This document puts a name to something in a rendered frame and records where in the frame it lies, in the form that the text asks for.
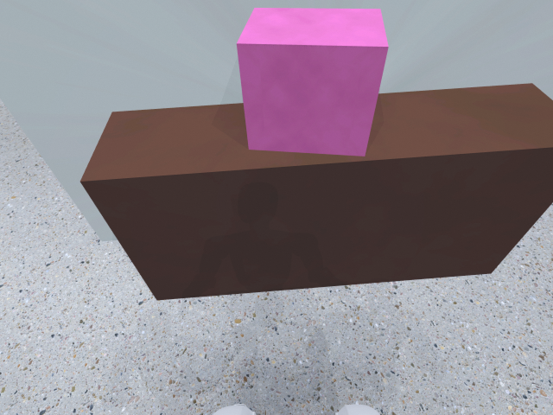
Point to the carton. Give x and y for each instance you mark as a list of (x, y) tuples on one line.
[(310, 78)]

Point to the pedestal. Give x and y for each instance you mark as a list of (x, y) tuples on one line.
[(451, 181)]

